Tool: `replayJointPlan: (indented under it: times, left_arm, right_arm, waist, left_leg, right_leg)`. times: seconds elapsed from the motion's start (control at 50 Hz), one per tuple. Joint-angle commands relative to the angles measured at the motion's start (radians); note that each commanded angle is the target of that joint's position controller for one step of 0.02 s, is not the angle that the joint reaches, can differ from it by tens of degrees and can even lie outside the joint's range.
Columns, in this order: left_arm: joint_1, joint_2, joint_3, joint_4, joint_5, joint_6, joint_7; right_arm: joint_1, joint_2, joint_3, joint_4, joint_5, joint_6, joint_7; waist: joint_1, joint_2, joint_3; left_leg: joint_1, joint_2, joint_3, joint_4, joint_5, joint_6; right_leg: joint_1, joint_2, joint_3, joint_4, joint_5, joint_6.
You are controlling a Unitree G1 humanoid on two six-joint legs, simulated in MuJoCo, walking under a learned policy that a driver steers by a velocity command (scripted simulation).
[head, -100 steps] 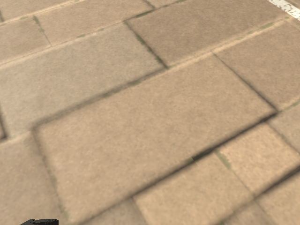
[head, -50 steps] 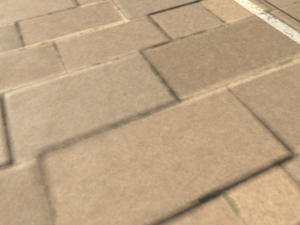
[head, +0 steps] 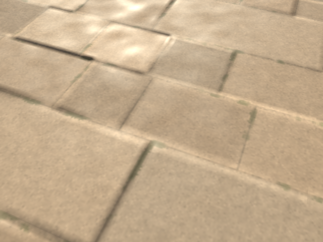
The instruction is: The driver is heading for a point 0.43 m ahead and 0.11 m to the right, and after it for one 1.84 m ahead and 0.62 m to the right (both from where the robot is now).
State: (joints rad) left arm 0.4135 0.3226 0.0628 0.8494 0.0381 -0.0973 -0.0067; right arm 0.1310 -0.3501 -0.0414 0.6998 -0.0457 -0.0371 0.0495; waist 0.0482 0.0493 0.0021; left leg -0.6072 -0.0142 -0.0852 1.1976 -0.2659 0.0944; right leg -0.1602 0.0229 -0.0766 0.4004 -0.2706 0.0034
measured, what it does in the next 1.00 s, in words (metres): walks ahead, turning right: left foot, then right foot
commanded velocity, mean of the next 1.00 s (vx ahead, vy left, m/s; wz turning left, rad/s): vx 1.00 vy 0.00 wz -0.52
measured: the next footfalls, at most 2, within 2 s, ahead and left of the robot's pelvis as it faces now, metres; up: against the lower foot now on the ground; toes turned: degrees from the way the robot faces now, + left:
left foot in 0.22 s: +0.41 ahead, +0.12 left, +0.00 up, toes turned +4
right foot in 0.68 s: +0.82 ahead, -0.04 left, +0.00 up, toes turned -20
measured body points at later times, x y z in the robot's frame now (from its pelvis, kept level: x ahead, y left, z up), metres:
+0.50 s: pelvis +0.47 +0.05 +0.00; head +0.49 +0.05 +0.45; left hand +0.63 +0.30 -0.12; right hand +0.42 -0.24 -0.12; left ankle +0.37 +0.12 -0.74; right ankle +0.57 -0.10 -0.65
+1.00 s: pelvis +0.93 -0.05 +0.00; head +0.96 -0.07 +0.44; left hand +1.05 +0.22 -0.13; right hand +1.06 -0.36 -0.05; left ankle +1.21 +0.01 -0.68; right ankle +0.79 -0.03 -0.74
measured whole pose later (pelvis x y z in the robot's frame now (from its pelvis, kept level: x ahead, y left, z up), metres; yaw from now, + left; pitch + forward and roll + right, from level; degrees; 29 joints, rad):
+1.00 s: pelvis +0.93 -0.05 +0.00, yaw -33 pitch +2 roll +0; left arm 0.46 0.32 0.08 0.85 0.00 -0.06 -0.02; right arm -0.03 -0.25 0.04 0.58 -0.03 -0.06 0.02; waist 0.12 -0.01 0.03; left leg -0.70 0.12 -0.10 0.66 0.01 -0.05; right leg 0.03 0.18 0.21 0.32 -0.34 -0.16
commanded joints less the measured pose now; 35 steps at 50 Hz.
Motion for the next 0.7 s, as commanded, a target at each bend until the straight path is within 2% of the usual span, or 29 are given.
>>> replayJointPlan:
  times: [0.02, 0.06, 0.08, 0.1, 0.14, 0.16, 0.18, 0.2, 0.22, 0.24, 0.26, 0.28, 0.3, 0.32, 0.34, 0.36, 0.38, 0.4, 0.42, 0.44, 0.5, 0.54, 0.58, 0.6, 0.62, 0.64, 0.66, 0.68, 0.7]
  left_arm:
    - [-0.029, 0.065, -0.001, -0.037, -0.01, -0.038, -0.009]
    - [-0.03, 0.084, 0.001, -0.03, -0.017, -0.04, -0.012]
    - [-0.016, 0.098, 0.002, -0.024, -0.023, -0.042, -0.015]
    - [0.005, 0.12, 0.004, -0.013, -0.025, -0.044, -0.017]
    - [0.056, 0.144, 0.006, 0.023, -0.026, -0.037, -0.016]
    - [0.076, 0.171, 0.01, 0.034, -0.025, -0.031, -0.01]
    - [0.091, 0.196, 0.012, 0.046, -0.022, -0.02, -0.002]
    - [0.076, 0.216, 0.014, 0.048, -0.02, -0.007, 0.008]
    - [0.05, 0.202, 0.009, 0.033, -0.024, -0.001, 0.01]
    - [0.118, 0.031, -0.024, -0.012, -0.026, -0.001, -0.004]
    - [0.158, 0.04, -0.022, -0.042, -0.06, -0.003, -0.001]
    - [0.026, 0.101, -0.003, -0.058, -0.053, 0.003, 0.006]
    - [-0.022, 0.075, -0.011, -0.061, -0.048, 0.003, -0.001]
    - [-0.025, 0.049, -0.016, -0.044, -0.041, 0.012, -0.011]
    - [0.006, 0.029, -0.017, -0.024, -0.028, 0.03, -0.02]
    - [0.027, 0.009, -0.019, -0.015, -0.02, 0.05, -0.031]
    - [-0.001, 0.002, -0.016, -0.02, -0.02, 0.066, -0.037]
    - [-0.05, -0.008, -0.015, -0.037, -0.018, 0.078, -0.043]
    - [-0.098, -0.013, -0.015, -0.051, -0.019, 0.086, -0.048]
    - [-0.159, -0.026, -0.02, -0.08, -0.019, 0.086, -0.052]
    - [-0.28, -0.032, -0.033, -0.121, -0.031, 0.079, -0.064]
    - [-0.353, -0.03, -0.044, -0.153, -0.028, 0.073, -0.078]
    - [-0.358, -0.01, -0.045, -0.157, -0.025, 0.072, -0.083]
    - [-0.307, 0.014, -0.039, -0.144, -0.025, 0.074, -0.081]
    - [-0.206, 0.048, -0.028, -0.118, -0.026, 0.079, -0.075]
    - [-0.038, 0.093, -0.008, -0.073, -0.024, 0.083, -0.067]
    - [0.19, 0.143, 0.021, -0.005, -0.022, 0.085, -0.05]
    - [0.253, 0.177, 0.049, 0.023, -0.04, 0.084, -0.025]
    - [0.149, 0.231, 0.061, 0.023, -0.048, 0.094, -0.013]
  right_arm:
    - [-0.079, 0.0, 0.026, -0.121, -0.005, -0.005, 0.018]
    - [-0.164, -0.006, 0.038, -0.15, 0.001, -0.011, 0.036]
    - [-0.183, 0.008, 0.046, -0.152, 0.006, -0.015, 0.045]
    - [-0.204, 0.016, 0.051, -0.157, 0.01, -0.019, 0.048]
    - [-0.223, -0.003, 0.047, -0.149, 0.002, -0.02, 0.038]
    - [-0.2, -0.016, 0.042, -0.139, -0.004, -0.021, 0.027]
    - [-0.116, -0.041, 0.031, -0.118, -0.014, -0.023, 0.015]
    - [0.093, -0.072, 0.01, -0.055, -0.014, -0.024, -0.002]
    - [0.285, -0.131, -0.018, 0.003, -0.022, -0.025, -0.022]
    - [0.346, -0.231, -0.044, 0.021, -0.043, -0.033, -0.043]
    - [0.346, -0.249, -0.052, -0.002, -0.027, -0.029, -0.047]
    - [0.271, -0.181, -0.046, 0.018, -0.014, -0.031, -0.046]
    - [0.21, -0.11, -0.031, 0.029, -0.007, -0.042, -0.044]
    - [0.171, -0.075, -0.025, 0.04, -0.007, -0.052, -0.04]
    - [0.156, -0.047, -0.018, 0.049, 0.002, -0.06, -0.042]
    - [0.162, -0.023, -0.012, 0.062, 0.011, -0.069, -0.041]
    - [0.172, 0.001, -0.008, 0.079, 0.021, -0.081, -0.038]
    - [0.181, 0.005, -0.008, 0.095, 0.033, -0.09, -0.037]
    - [0.19, 0.011, -0.007, 0.106, 0.037, -0.095, -0.037]
    - [0.202, 0.014, -0.006, 0.115, 0.035, -0.102, -0.036]
    - [0.221, 0.026, 0.0, 0.137, 0.027, -0.108, -0.039]
    - [0.236, -0.004, -0.001, 0.148, 0.032, -0.106, -0.054]
    - [0.261, -0.056, -0.007, 0.152, 0.034, -0.103, -0.074]
    - [0.258, -0.091, -0.015, 0.147, 0.031, -0.094, -0.088]
    - [0.233, -0.123, -0.025, 0.136, 0.026, -0.08, -0.101]
    - [0.187, -0.15, -0.034, 0.118, 0.018, -0.061, -0.108]
    - [0.12, -0.164, -0.041, 0.094, 0.006, -0.043, -0.107]
    - [0.091, -0.132, -0.041, 0.099, 0.006, -0.031, -0.085]
    - [0.084, 0.041, 0.007, 0.043, -0.019, -0.052, -0.066]
  waist:
    - [-0.061, -0.119, 0.1]
    - [-0.057, -0.101, 0.127]
    - [-0.049, -0.09, 0.121]
    - [-0.046, -0.106, 0.137]
    - [-0.044, -0.096, 0.127]
    - [-0.059, -0.133, 0.086]
    - [-0.109, -0.162, 0.01]
    - [-0.212, -0.178, -0.104]
    - [-0.307, -0.157, -0.198]
    - [-0.219, 0.118, -0.332]
    - [-0.19, 0.182, -0.485]
    - [-0.172, 0.045, -0.287]
    - [-0.137, -0.001, -0.118]
    - [-0.096, -0.022, -0.049]
    - [-0.057, -0.003, -0.019]
    - [-0.034, 0.036, -0.011]
    - [-0.026, 0.022, 0.014]
    - [-0.021, 0.022, 0.05]
    - [-0.025, 0.004, 0.071]
    - [-0.028, 0.017, 0.095]
    - [-0.035, 0.007, 0.118]
    - [-0.033, -0.02, 0.14]
    - [-0.015, -0.001, 0.103]
    - [0.021, 0.027, 0.059]
    - [0.08, 0.058, 0.001]
    - [0.169, 0.072, -0.076]
    - [0.271, 0.056, -0.153]
    - [0.283, -0.069, -0.131]
    - [0.133, -0.3, -0.024]
  left_leg:
    - [-0.185, 0.06, -0.061, -0.147, 0.097, -0.017]
    - [-0.057, 0.055, 0.041, -0.364, 0.223, -0.017]
    - [0.037, 0.045, 0.097, -0.429, 0.273, -0.007]
    - [0.103, 0.051, 0.121, -0.476, 0.298, 0.006]
    - [0.119, 0.02, 0.174, -0.549, 0.272, 0.038]
    - [0.164, -0.018, 0.201, -0.562, 0.213, 0.051]
    - [0.284, -0.048, 0.196, -0.566, 0.144, 0.066]
    - [0.513, -0.071, 0.172, -0.587, 0.096, 0.075]
    - [0.783, 0.007, 0.083, -0.602, 0.051, 0.08]
    - [1.039, 0.316, -0.294, -0.651, -0.269, 0.083]
    - [1.075, 0.471, -0.731, -0.857, -0.396, 0.105]
    - [0.926, 0.401, -0.589, -0.895, -0.366, 0.081]
    - [0.741, 0.365, -0.418, -0.912, -0.229, 0.075]
    - [0.617, 0.32, -0.303, -0.943, -0.106, 0.056]
    - [0.531, 0.279, -0.198, -0.977, -0.042, 0.035]
    - [0.48, 0.273, -0.139, -1.005, -0.009, 0.031]
    - [0.471, 0.258, -0.082, -1.025, 0.051, 0.016]
    - [0.469, 0.251, -0.021, -1.05, 0.114, 0.003]
    - [0.478, 0.232, 0.051, -1.071, 0.177, -0.018]
    - [0.462, 0.218, 0.116, -1.084, 0.278, -0.031]
    - [0.485, 0.144, 0.289, -1.088, 0.547, -0.065]
    - [0.517, 0.148, 0.35, -1.098, 0.698, -0.088]
    - [0.602, 0.171, 0.377, -1.018, 1.079, -0.108]
    - [0.652, 0.192, 0.377, -0.934, 1.256, -0.116]
    - [0.676, 0.215, 0.368, -0.807, 1.399, -0.12]
    - [0.648, 0.234, 0.352, -0.599, 1.467, -0.114]
    - [0.538, 0.245, 0.317, -0.29, 1.379, -0.098]
    - [0.37, 0.107, 0.325, 0.143, 0.656, -0.086]
    - [-0.02, -0.051, 0.247, 0.505, -0.231, -0.096]
  right_leg:
    - [0.002, -0.264, 0.246, -0.316, 0.055, -0.163]
    - [-0.066, -0.217, 0.105, -0.389, 0.167, -0.137]
    - [-0.094, -0.211, 0.063, -0.429, 0.238, -0.135]
    - [-0.097, -0.235, 0.057, -0.447, 0.322, -0.14]
    - [0.064, -0.236, 0.002, -0.386, 0.645, -0.131]
    - [0.143, -0.243, -0.015, -0.296, 0.9, -0.122]
    - [0.177, -0.257, -0.017, -0.13, 1.107, -0.113]
    - [0.135, -0.254, -0.013, 0.116, 1.165, -0.102]
    - [-0.049, -0.207, -0.003, 0.422, 0.954, -0.091]
    - [-0.343, -0.078, 0.023, 0.828, 0.024, -0.091]
    - [-0.497, 0.001, 0.169, 1.055, -0.198, -0.105]
    - [-0.589, -0.061, 0.18, 1.061, -0.063, -0.114]
    - [-0.586, -0.1, 0.159, 0.986, 0.02, -0.108]
    - [-0.538, -0.132, 0.159, 0.932, 0.046, -0.099]
    - [-0.485, -0.15, 0.159, 0.904, 0.058, -0.089]
    - [-0.451, -0.163, 0.156, 0.889, 0.061, -0.08]
    - [-0.469, -0.173, 0.154, 0.877, 0.067, -0.077]
    - [-0.518, -0.18, 0.145, 0.861, 0.084, -0.073]
    - [-0.56, -0.181, 0.13, 0.85, 0.127, -0.07]
    - [-0.575, -0.179, 0.107, 0.801, 0.179, -0.069]
    - [-0.56, -0.125, 0.004, 0.63, 0.333, -0.091]
    - [-0.499, -0.091, -0.064, 0.447, 0.387, -0.12]
    - [-0.385, -0.012, -0.137, 0.341, 0.413, -0.152]
    - [-0.316, 0.022, -0.151, 0.326, 0.38, -0.165]
    - [-0.212, 0.056, -0.153, 0.329, 0.32, -0.18]
    - [-0.042, 0.081, -0.132, 0.34, 0.256, -0.204]
    - [0.179, 0.074, -0.052, 0.316, 0.17, -0.251]
    - [0.301, 0.033, 0.044, 0.215, 0.127, -0.302]
    - [0.36, -0.058, 0.269, 0.308, 0.351, -0.342]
